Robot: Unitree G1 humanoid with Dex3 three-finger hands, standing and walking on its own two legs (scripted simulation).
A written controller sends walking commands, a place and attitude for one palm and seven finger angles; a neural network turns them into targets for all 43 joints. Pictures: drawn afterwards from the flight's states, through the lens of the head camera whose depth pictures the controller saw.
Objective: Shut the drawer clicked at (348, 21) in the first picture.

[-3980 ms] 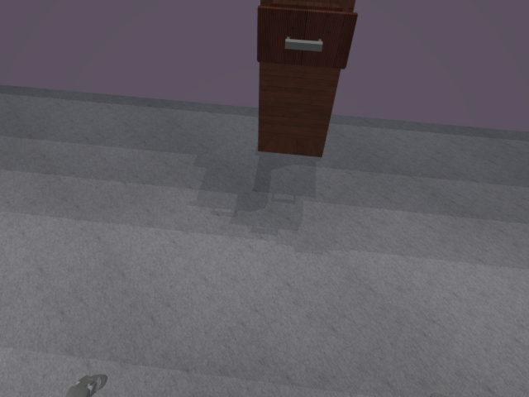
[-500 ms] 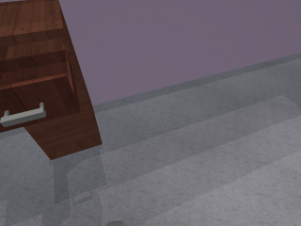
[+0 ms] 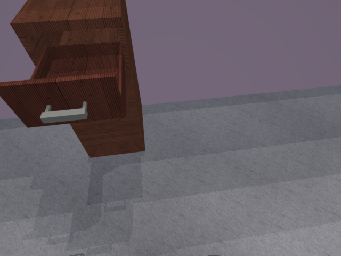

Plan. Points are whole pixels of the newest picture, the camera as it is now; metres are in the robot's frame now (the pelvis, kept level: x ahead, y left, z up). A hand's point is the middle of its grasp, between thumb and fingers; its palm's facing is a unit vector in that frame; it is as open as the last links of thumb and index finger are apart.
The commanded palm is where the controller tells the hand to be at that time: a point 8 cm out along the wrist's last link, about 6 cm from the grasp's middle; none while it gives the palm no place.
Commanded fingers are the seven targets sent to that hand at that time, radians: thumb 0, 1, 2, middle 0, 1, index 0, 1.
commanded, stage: turn to face it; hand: left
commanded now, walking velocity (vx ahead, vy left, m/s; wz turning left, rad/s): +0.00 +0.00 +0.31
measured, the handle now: (65, 110) +0.50 +0.35 +0.01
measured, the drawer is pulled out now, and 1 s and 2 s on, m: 0.29 0.29 0.29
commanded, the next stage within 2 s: take the last steps up to it in 0.14 s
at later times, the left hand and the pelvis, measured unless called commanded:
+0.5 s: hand out of the picture -0.07 +0.15 -0.15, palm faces +0.30 -0.92 -0.25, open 7.3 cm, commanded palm none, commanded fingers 0.00 0.90 0.90 -0.20 -0.30 -0.20 -0.30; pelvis -0.01 -0.03 +0.01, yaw +12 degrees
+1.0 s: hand out of the picture +0.10 +0.26 -0.17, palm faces +0.24 -0.96 -0.16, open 7.4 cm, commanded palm none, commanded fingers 0.00 0.90 0.90 -0.20 -0.30 -0.20 -0.30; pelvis +0.07 +0.07 +0.00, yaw +12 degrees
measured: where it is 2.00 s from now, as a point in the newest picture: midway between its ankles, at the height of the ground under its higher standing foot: (158, 255)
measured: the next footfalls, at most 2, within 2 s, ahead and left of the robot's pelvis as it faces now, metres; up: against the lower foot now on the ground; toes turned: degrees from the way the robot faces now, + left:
right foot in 0.06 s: +0.06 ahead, -0.13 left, +0.00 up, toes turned -2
left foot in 0.64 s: +0.01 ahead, +0.13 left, +0.00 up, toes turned +20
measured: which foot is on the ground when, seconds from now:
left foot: down 0.00-0.06, up 0.08-0.62, down 0.64-1.00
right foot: up 0.00-0.04, down 0.06-0.64, up 0.66-1.00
